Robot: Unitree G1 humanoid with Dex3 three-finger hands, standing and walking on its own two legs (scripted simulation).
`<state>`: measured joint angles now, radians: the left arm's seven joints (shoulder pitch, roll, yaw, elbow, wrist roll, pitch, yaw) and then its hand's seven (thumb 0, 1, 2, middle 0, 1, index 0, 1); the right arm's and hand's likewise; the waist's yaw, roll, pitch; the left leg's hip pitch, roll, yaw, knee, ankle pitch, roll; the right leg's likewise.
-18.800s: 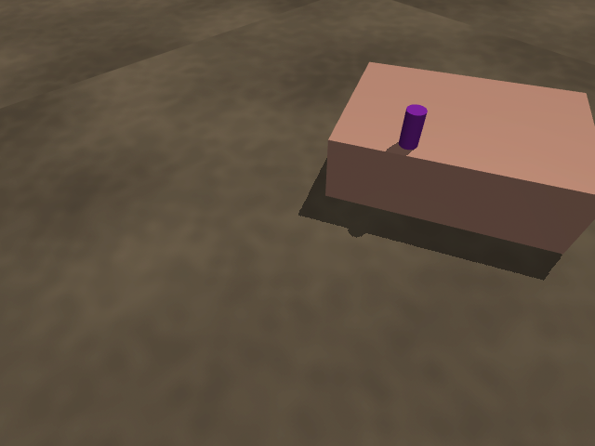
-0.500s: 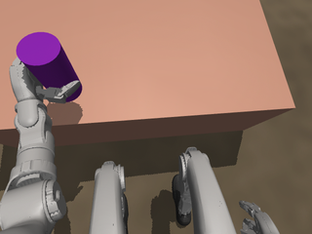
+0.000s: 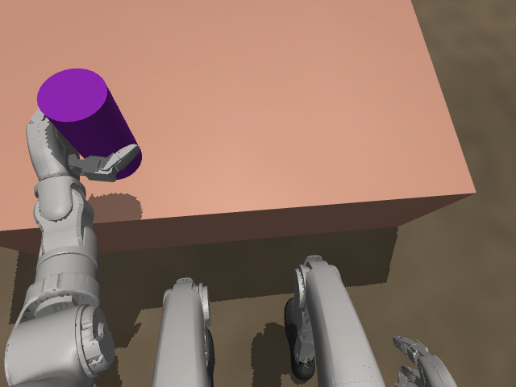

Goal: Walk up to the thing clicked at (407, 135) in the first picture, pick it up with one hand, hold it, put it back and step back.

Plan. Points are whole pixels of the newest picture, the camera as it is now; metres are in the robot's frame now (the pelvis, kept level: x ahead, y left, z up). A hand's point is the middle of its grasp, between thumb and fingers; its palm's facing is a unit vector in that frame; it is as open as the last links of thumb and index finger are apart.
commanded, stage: lift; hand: left
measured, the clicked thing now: (98, 131) +0.49 +0.20 +0.00
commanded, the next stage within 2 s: hold in 1.70 s
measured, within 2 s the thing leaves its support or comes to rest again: neither
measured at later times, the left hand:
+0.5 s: hand (88, 136) +0.45 +0.19 +0.06, palm faces +0.20 -0.98 -0.06, open 10.7 cm
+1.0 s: hand (47, 117) +0.40 +0.17 +0.17, palm faces +0.19 -0.98 -0.05, open 10.8 cm
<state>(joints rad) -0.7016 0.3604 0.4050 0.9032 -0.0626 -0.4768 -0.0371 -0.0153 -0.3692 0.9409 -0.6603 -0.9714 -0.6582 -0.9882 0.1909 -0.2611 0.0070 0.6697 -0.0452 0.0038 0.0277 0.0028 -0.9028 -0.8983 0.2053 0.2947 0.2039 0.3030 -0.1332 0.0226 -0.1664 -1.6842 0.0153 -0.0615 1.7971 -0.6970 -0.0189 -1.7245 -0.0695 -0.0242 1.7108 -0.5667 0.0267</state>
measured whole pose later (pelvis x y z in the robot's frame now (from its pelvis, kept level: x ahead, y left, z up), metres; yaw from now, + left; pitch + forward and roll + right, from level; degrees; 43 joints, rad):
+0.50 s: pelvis +0.01 +0.00 +0.06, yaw +0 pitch +28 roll -2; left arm -0.50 0.27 0.31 0.72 -0.09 -0.44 0.01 -0.02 -0.41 0.99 -0.66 -1.00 -0.66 -1.02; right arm 0.19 -0.24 -0.01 0.70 -0.02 0.00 0.01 0.00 -0.93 -0.90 0.20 0.29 0.20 0.30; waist -0.10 0.02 -0.16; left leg -1.43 0.03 -0.06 1.59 -0.66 -0.03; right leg -1.47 -0.06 -0.04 1.51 -0.53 0.02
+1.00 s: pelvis +0.04 +0.00 +0.15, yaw +1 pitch +18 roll -2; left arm -0.25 0.19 0.15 0.50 -0.11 -0.38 0.07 -0.02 -0.48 1.07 -0.68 -1.02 -0.68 -1.03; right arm 0.19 -0.22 -0.01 0.66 -0.01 -0.02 -0.01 0.01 -0.92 -0.90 0.20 0.29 0.20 0.30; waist -0.04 0.01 -0.12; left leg -0.97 0.04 -0.05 1.23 -0.57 -0.03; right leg -1.01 -0.05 -0.05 1.16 -0.46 0.02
